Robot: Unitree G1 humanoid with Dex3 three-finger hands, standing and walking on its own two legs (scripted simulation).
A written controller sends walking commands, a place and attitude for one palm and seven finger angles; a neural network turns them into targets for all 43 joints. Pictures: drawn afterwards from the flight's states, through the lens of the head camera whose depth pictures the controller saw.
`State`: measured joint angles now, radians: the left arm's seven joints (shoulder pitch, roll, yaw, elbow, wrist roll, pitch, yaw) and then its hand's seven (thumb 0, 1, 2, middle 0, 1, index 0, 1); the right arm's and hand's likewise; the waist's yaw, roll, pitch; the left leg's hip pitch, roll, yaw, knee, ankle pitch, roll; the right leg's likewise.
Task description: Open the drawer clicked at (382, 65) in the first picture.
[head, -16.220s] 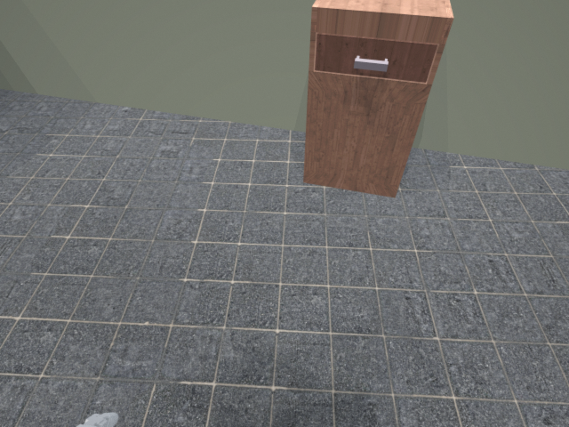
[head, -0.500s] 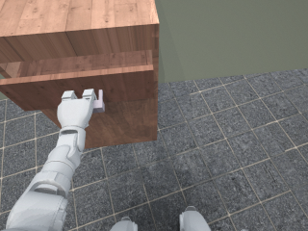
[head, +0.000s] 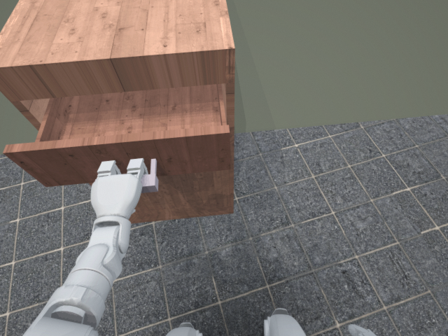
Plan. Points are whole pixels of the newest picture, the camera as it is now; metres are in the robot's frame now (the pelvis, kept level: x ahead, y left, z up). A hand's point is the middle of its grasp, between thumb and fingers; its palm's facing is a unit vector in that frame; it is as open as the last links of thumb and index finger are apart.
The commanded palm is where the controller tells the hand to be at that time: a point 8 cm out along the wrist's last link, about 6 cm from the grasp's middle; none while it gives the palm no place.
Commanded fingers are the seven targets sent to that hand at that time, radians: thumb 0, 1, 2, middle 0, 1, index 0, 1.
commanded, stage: pull the drawer open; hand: left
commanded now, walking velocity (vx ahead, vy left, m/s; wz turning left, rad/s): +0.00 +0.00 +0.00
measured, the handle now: (128, 175) +0.43 +0.21 -0.03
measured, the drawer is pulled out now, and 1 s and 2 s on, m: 0.13 0.25 0.30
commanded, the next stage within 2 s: open the thumb to release the handle in 1.68 s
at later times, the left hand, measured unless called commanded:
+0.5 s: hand (126, 227) +0.32 +0.20 -0.05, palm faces -0.03 -0.03 -1.00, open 6.1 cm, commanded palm +0.28 +0.20 +0.00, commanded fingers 0.00 0.90 0.90 -0.40 -1.35 -0.40 -1.35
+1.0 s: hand (123, 259) +0.26 +0.19 -0.05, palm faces -0.02 -0.06 -1.00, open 6.0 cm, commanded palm +0.22 +0.21 +0.00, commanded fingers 0.00 0.90 0.90 -0.40 -1.35 -0.40 -1.35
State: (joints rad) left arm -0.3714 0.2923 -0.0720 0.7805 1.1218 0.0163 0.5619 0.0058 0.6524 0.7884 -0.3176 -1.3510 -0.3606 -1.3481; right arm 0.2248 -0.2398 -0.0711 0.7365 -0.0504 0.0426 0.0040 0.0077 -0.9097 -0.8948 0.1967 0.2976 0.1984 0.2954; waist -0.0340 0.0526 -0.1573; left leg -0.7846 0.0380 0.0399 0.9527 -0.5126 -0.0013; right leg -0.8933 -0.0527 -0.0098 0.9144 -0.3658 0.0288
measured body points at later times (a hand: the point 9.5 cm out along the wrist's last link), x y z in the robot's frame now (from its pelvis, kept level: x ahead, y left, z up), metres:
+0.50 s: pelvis +0.00 +0.00 +0.00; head +0.08 -0.02 +0.45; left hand +0.32 +0.20 +0.01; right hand +0.13 -0.26 -0.13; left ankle -0.04 +0.12 -0.68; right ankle +0.03 -0.14 -0.68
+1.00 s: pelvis +0.00 -0.01 +0.00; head +0.07 -0.03 +0.45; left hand +0.26 +0.19 +0.01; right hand +0.18 -0.25 -0.11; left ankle -0.04 +0.12 -0.68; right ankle +0.03 -0.14 -0.68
